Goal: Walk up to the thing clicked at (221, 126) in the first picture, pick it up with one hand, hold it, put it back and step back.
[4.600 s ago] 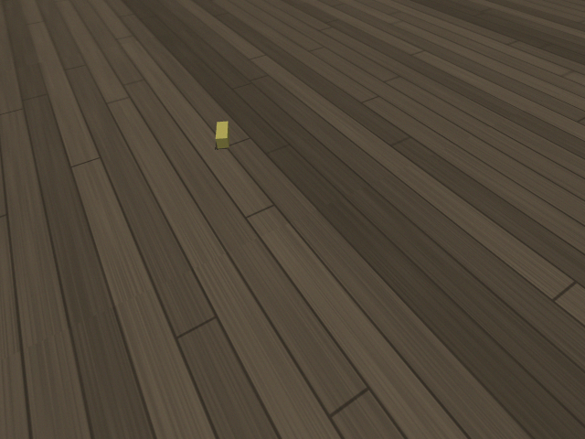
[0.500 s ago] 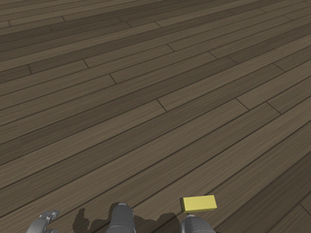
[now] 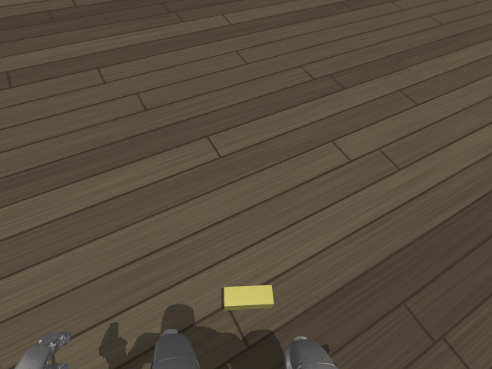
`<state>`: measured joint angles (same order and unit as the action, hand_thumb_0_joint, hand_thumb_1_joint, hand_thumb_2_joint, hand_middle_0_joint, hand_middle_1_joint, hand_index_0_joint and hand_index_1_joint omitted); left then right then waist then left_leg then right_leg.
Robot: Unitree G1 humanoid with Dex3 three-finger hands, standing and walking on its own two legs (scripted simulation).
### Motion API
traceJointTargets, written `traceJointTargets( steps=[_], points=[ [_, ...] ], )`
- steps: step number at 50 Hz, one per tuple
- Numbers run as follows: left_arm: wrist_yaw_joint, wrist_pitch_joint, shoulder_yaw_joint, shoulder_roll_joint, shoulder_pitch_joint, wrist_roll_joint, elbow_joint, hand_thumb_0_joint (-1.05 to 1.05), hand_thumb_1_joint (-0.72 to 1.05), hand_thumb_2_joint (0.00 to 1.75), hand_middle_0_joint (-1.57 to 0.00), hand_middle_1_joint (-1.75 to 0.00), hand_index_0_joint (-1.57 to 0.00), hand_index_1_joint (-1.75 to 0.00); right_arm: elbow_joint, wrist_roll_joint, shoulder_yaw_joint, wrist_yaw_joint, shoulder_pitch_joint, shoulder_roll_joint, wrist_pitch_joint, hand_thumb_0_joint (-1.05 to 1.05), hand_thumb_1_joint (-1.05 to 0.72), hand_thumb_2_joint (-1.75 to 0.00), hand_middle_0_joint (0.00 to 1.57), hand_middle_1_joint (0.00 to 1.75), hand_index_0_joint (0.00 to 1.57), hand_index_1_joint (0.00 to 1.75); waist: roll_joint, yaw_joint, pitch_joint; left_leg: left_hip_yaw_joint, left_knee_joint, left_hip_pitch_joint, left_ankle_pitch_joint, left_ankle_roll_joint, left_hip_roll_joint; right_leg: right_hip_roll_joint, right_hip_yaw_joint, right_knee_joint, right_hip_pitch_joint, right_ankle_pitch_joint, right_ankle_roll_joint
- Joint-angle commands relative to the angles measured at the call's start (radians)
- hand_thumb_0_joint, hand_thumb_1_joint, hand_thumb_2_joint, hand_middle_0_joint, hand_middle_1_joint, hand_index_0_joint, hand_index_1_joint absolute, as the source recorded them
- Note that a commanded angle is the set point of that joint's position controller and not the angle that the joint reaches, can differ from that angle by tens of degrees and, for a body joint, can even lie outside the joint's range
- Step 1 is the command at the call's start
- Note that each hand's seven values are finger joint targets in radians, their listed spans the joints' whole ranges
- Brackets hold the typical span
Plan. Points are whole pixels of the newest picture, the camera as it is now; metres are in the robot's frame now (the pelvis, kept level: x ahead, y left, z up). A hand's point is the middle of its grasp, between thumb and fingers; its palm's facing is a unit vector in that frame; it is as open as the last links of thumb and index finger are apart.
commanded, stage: walk up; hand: left
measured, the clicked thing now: (247, 297) +0.39 -0.02 -0.68
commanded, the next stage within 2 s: none
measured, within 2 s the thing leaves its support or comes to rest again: neither
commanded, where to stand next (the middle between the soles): +0.01 -0.23 m, yaw +6 degrees
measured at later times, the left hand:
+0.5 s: hand out of the picture +0.03 +0.08 -0.14, palm faces -0.05 -0.94 -0.34, open 7.4 cm
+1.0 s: hand out of the picture -0.11 -0.01 -0.09, palm faces +0.09 -0.87 -0.49, open 7.4 cm
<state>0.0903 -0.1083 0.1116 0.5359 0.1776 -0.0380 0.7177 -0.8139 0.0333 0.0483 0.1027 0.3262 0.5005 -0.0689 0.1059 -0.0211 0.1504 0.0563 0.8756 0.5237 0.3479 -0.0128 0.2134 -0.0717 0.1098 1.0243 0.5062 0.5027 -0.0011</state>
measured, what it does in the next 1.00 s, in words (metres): steps to the right: right foot, then left foot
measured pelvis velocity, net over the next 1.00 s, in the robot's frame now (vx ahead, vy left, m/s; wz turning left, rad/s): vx -0.11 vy -0.31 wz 0.07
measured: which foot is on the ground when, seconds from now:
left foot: down 0.00-0.02, up 0.04-0.26, down 0.28-0.62, up 0.64-1.00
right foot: up 0.00-0.00, down 0.02-0.28, up 0.30-0.58, down 0.60-1.00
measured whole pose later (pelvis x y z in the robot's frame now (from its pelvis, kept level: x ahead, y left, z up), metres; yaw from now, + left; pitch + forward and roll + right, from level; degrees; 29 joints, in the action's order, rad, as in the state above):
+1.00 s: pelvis -0.11 -0.31 +0.03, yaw +4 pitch -1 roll +1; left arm -0.03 0.06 0.07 0.40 0.33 -0.02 0.90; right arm -0.92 0.04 0.07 -0.02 0.22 0.43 0.03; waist -0.03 -0.04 0.11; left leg 0.05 0.90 0.44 0.44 0.01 0.01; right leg -0.06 0.03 0.74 0.33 0.39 0.03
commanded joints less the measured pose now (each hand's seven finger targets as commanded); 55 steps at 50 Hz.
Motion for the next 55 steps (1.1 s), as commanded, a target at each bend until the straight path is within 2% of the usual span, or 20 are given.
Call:
traceJointTargets(
  steps=[1, 2, 3, 6, 12, 13, 14, 15, 19, 22, 26, 29, 30, 31, 32, 34, 37, 50, 53, 55],
  points=[
    [-0.021, 0.038, 0.067, 0.18, 0.267, -0.041, -0.008, 0.0, 0.9, 0.9, -0.2, -0.3, -0.2, -0.3, 0.031, -0.004, 0.047, 0.024, -0.008, 0.18, 0.021, 0.0, -0.9, -0.9, 0.2, 0.3, 0.2, 0.3, 0.129, -0.158, -0.175, -0.149, 0.317, 0.332, 0.172, 0.091, -0.145, -0.007, 0.074, -0.465, -0.292, -0.015, -0.056],
    [-0.029, 0.047, 0.077, 0.301, 0.122, -0.032, -0.072, 0.0, 0.9, 0.9, -0.2, -0.3, -0.2, -0.3, 0.07, -0.027, 0.054, 0.043, -0.059, 0.151, 0.024, 0.0, -0.9, -0.9, 0.2, 0.3, 0.2, 0.3, 0.293, -0.092, -0.143, -0.034, 0.391, 0.371, 0.342, 0.068, -0.243, -0.184, 0.522, -0.707, -0.135, -0.062, -0.16],
    [-0.039, 0.053, 0.076, 0.332, 0.0, -0.019, -0.107, 0.0, 0.9, 0.9, -0.2, -0.3, -0.2, -0.3, 0.054, -0.028, 0.072, 0.057, -0.095, 0.195, 0.022, 0.0, -0.9, -0.9, 0.2, 0.3, 0.2, 0.3, 0.226, -0.043, -0.101, 0.036, 0.44, 0.294, 0.317, 0.066, -0.201, -0.23, 0.64, -0.8, -0.064, -0.025, -0.211],
    [-0.055, 0.049, 0.051, 0.222, -0.06, -0.027, -0.093, 0.0, 0.9, 0.9, -0.2, -0.3, -0.2, -0.3, -0.09, -0.056, 0.071, 0.041, 0.089, 0.225, 0.011, 0.0, -0.9, -0.9, 0.2, 0.3, 0.2, 0.3, 0.154, 0.013, -0.125, -0.048, 0.344, 0.176, 0.189, 0.057, -0.16, -0.151, 0.284, -0.525, -0.144, -0.23, -0.242],
    [-0.048, 0.031, -0.009, 0.103, -0.081, -0.021, -0.138, 0.0, 0.9, 0.9, -0.2, -0.3, -0.2, -0.3, -0.111, -0.04, 0.066, 0.018, 0.24, 0.162, -0.009, 0.0, -0.9, -0.9, 0.2, 0.3, 0.2, 0.3, 0.088, 0.06, -0.17, -0.075, -0.246, -0.285, -0.082, 0.098, -0.21, -0.063, 0.094, -0.311, -0.039, -0.531, -0.205],
    [-0.051, 0.033, -0.023, 0.063, -0.056, -0.014, -0.143, 0.0, 0.9, 0.9, -0.2, -0.3, -0.2, -0.3, -0.099, -0.019, 0.077, 0.024, 0.257, 0.194, -0.017, 0.0, -0.9, -0.9, 0.2, 0.3, 0.2, 0.3, -0.002, 0.076, -0.204, 0.079, -0.35, -0.385, -0.129, 0.122, -0.12, -0.037, 0.067, -0.197, 0.027, -0.451, -0.145],
    [-0.05, 0.035, -0.032, 0.011, -0.011, -0.007, -0.151, 0.0, 0.9, 0.9, -0.2, -0.3, -0.2, -0.3, -0.057, 0.004, 0.1, 0.03, 0.198, 0.294, -0.022, 0.0, -0.9, -0.9, 0.2, 0.3, 0.2, 0.3, -0.244, 0.045, -0.177, 0.487, -0.396, -0.473, -0.314, 0.192, 0.141, 0.091, 0.013, -0.015, 0.254, -0.085, -0.058],
    [-0.063, 0.022, -0.001, 0.108, 0.004, -0.024, -0.15, 0.0, 0.9, 0.9, -0.2, -0.3, -0.2, -0.3, -0.036, -0.025, 0.121, 0.033, 0.174, 0.362, -0.018, 0.0, -0.9, -0.9, 0.2, 0.3, 0.2, 0.3, -0.183, 0.055, -0.19, 0.633, -0.407, -0.399, -0.42, 0.343, 0.334, 0.069, 0.085, 0.173, 0.256, 0.122, -0.024],
    [-0.055, 0.02, 0.041, 0.132, 0.01, -0.004, -0.107, 0.0, 0.9, 0.9, -0.2, -0.3, -0.2, -0.3, -0.004, -0.023, 0.103, 0.039, 0.071, 0.269, -0.013, 0.0, -0.9, -0.9, 0.2, 0.3, 0.2, 0.3, -0.16, 0.002, -0.134, 0.264, -0.327, -0.18, -0.346, 0.282, 0.115, 0.088, 0.156, 0.378, 0.159, -0.042, -0.02],
    [-0.033, 0.018, 0.05, 0.132, 0.051, -0.002, -0.093, 0.0, 0.9, 0.9, -0.2, -0.3, -0.2, -0.3, 0.034, -0.009, 0.108, 0.028, 0.018, 0.27, -0.011, 0.0, -0.9, -0.9, 0.2, 0.3, 0.2, 0.3, -0.218, -0.004, -0.158, 0.202, -0.337, -0.125, -0.144, 0.264, 0.082, 0.095, 0.098, 0.383, 0.105, -0.059, 0.005],
    [-0.025, 0.028, 0.038, 0.094, 0.062, 0.024, -0.069, 0.0, 0.9, 0.9, -0.2, -0.3, -0.2, -0.3, 0.047, 0.014, 0.109, 0.005, -0.028, 0.293, -0.002, 0.0, -0.9, -0.9, 0.2, 0.3, 0.2, 0.3, -0.36, 0.016, -0.206, 0.117, -0.338, -0.122, 0.165, 0.222, 0.026, 0.043, -0.061, 0.024, -0.004, 0.064, 0.026],
    [-0.048, 0.044, 0.054, 0.082, 0.245, 0.024, 0.063, 0.0, 0.9, 0.9, -0.2, -0.3, -0.2, -0.3, 0.033, 0.029, 0.085, -0.022, -0.079, 0.229, 0.04, 0.0, -0.9, -0.9, 0.2, 0.3, 0.2, 0.3, -0.199, -0.072, -0.185, -0.017, -0.063, 0.134, 0.307, 0.137, -0.091, 0.105, -0.127, -0.347, -0.3, -0.011, 0.017],
    [-0.057, 0.052, 0.061, 0.127, 0.279, 0.002, 0.071, 0.0, 0.9, 0.9, -0.2, -0.3, -0.2, -0.3, 0.044, 0.02, 0.052, -0.025, -0.076, 0.136, 0.054, 0.0, -0.9, -0.9, 0.2, 0.3, 0.2, 0.3, 0.057, -0.1, -0.117, -0.118, 0.209, 0.281, 0.377, 0.09, -0.188, 0.027, 0.082, -0.497, -0.236, 0.188, -0.035],
    [-0.069, 0.066, 0.075, 0.254, 0.155, -0.008, 0.015, 0.0, 0.9, 0.9, -0.2, -0.3, -0.2, -0.3, 0.074, 0.0, 0.039, -0.019, -0.11, 0.086, 0.053, 0.0, -0.9, -0.9, 0.2, 0.3, 0.2, 0.3, 0.214, -0.075, -0.059, 0.015, 0.337, 0.361, 0.295, 0.038, -0.257, -0.208, 0.578, -0.736, -0.036, 0.47, -0.143],
    [-0.082, 0.078, 0.077, 0.326, -0.002, 0.004, -0.019, 0.0, 0.9, 0.9, -0.2, -0.3, -0.2, -0.3, 0.078, -0.007, 0.07, -0.013, -0.173, 0.169, 0.049, 0.0, -0.9, -0.9, 0.2, 0.3, 0.2, 0.3, 0.101, -0.032, 0.015, 0.158, 0.38, 0.306, 0.19, 0.027, -0.201, -0.3, 0.748, -0.862, 0.073, 0.541, -0.205],
    [-0.1, 0.111, 0.061, 0.246, -0.039, 0.002, 0.028, 0.0, 0.9, 0.9, -0.2, -0.3, -0.2, -0.3, -0.015, -0.035, 0.07, -0.033, -0.104, 0.199, 0.034, 0.0, -0.9, -0.9, 0.2, 0.3, 0.2, 0.3, -0.031, 0.005, 0.019, 0.148, 0.324, 0.309, 0.084, 0.027, -0.186, -0.21, 0.52, -0.708, -0.051, 0.337, -0.129],
    [-0.105, 0.143, 0.058, 0.208, -0.01, 0.004, 0.079, 0.0, 0.9, 0.9, -0.2, -0.3, -0.2, -0.3, -0.078, -0.024, 0.074, -0.064, 0.0, 0.195, 0.047, 0.0, -0.9, -0.9, 0.2, 0.3, 0.2, 0.3, 0.077, 0.016, -0.055, 0.091, 0.308, 0.173, 0.045, 0.037, -0.185, -0.186, 0.388, -0.619, -0.149, 0.225, -0.145],
    [-0.14, 0.18, 0.024, 0.156, 0.14, 0.027, 0.1, 0.0, 0.9, 0.9, -0.2, -0.3, -0.2, -0.3, -0.009, -0.008, 0.075, -0.119, -0.133, 0.091, 0.062, 0.0, -0.9, -0.9, 0.2, 0.3, 0.2, 0.3, 0.1, -0.01, -0.15, -0.053, -0.135, -0.104, 0.088, 0.028, -0.219, -0.188, 0.145, -0.449, -0.281, -0.635, -0.188],
    [-0.134, 0.163, -0.015, 0.096, 0.107, 0.038, 0.096, 0.0, 0.9, 0.9, -0.2, -0.3, -0.2, -0.3, -0.055, -0.008, 0.089, -0.112, -0.038, 0.1, 0.047, 0.0, -0.9, -0.9, 0.2, 0.3, 0.2, 0.3, 0.005, 0.06, -0.208, -0.04, -0.34, -0.442, -0.066, 0.071, -0.241, -0.1, 0.009, -0.264, -0.063, -0.505, -0.094],
    [-0.146, 0.157, -0.024, 0.082, 0.058, 0.042, 0.096, 0.0, 0.9, 0.9, -0.2, -0.3, -0.2, -0.3, -0.03, -0.019, 0.109, -0.109, -0.053, 0.229, 0.048, 0.0, -0.9, -0.9, 0.2, 0.3, 0.2, 0.3, -0.255, 0.083, -0.224, 0.441, -0.446, -0.406, -0.017, 0.283, 0.104, 0.045, -0.129, -0.069, 0.078, 0.104, -0.013]
  ],
)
